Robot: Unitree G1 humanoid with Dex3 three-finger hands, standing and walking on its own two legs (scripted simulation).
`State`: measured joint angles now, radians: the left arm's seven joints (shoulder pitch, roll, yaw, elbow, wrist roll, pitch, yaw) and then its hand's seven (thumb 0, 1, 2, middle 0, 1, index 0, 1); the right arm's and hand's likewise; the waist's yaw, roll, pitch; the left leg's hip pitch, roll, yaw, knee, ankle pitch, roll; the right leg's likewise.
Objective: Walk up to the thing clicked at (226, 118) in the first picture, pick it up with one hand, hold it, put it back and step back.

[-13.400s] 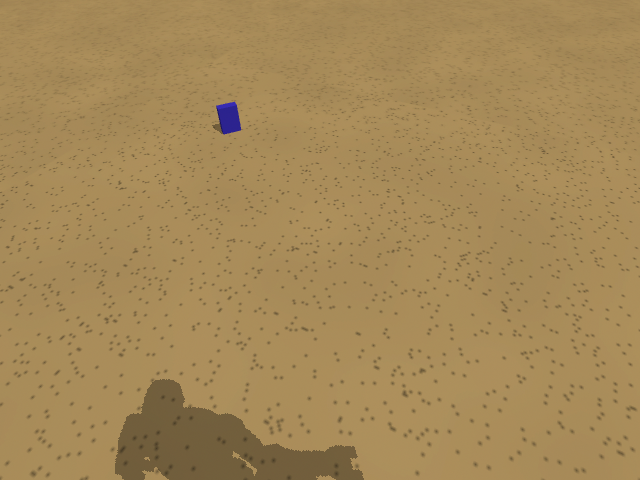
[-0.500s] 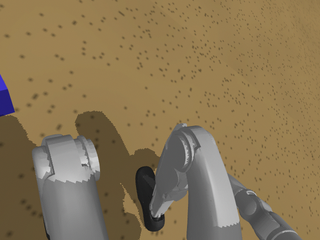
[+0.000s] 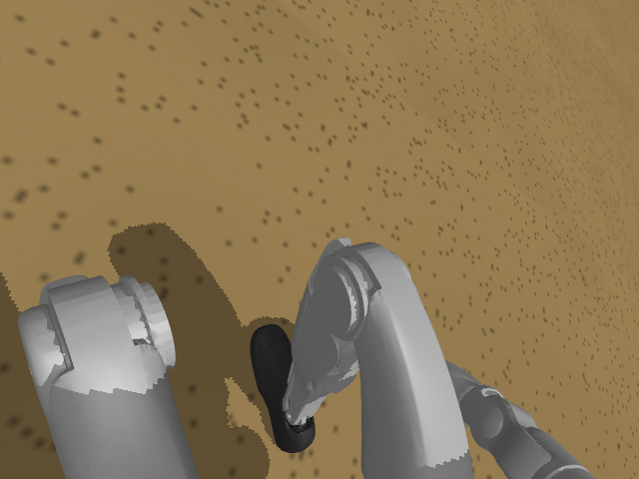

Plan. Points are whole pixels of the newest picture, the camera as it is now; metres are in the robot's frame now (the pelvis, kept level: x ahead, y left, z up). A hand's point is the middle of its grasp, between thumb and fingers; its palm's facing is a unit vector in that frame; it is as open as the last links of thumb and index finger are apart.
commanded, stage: rest palm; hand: left
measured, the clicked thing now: out of the picture +0.43 +0.34 -0.20
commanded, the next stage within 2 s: close in 0.20 s
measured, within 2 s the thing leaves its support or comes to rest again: leaves its support in 1.36 s
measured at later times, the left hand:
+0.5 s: hand out of the picture +0.40 +0.35 -0.18, palm faces +0.56 -0.83 +0.00, open 14.8 cm
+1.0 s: hand out of the picture +0.42 +0.34 -0.17, palm faces +0.55 -0.83 +0.00, open 8.3 cm
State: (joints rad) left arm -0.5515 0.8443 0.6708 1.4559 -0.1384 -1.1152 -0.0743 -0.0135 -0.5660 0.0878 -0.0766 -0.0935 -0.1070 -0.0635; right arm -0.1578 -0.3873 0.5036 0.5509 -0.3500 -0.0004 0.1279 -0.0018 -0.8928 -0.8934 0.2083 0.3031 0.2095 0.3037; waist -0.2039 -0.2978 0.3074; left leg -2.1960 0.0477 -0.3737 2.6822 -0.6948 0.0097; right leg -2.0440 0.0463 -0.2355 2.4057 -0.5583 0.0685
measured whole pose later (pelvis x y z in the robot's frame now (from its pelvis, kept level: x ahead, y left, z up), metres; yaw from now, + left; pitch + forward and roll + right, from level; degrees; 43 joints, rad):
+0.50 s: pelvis +0.00 +0.00 +0.00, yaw -1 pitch +9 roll -18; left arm -0.60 0.88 0.65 1.48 -0.12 -1.12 0.00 -0.01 -0.20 0.27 -0.22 -0.20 -0.22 -0.19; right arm -0.19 -0.38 0.52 0.54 -0.36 0.03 0.13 0.00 -0.87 -0.89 0.21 0.30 0.21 0.30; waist -0.21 -0.31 0.32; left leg -2.20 0.05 -0.39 2.68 -0.71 0.01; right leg -2.04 0.06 -0.25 2.39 -0.56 0.08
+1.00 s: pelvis +0.00 +0.00 +0.01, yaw -1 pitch +9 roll -18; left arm -0.65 0.91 0.62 1.50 -0.08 -1.10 0.04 0.01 0.23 0.61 -0.70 -0.67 -0.68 -0.67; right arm -0.18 -0.38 0.54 0.53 -0.36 0.05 0.13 0.00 -0.85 -0.89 0.21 0.30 0.21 0.30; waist -0.23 -0.30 0.32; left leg -2.20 0.05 -0.39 2.67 -0.71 0.02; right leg -2.04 0.06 -0.25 2.38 -0.56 0.08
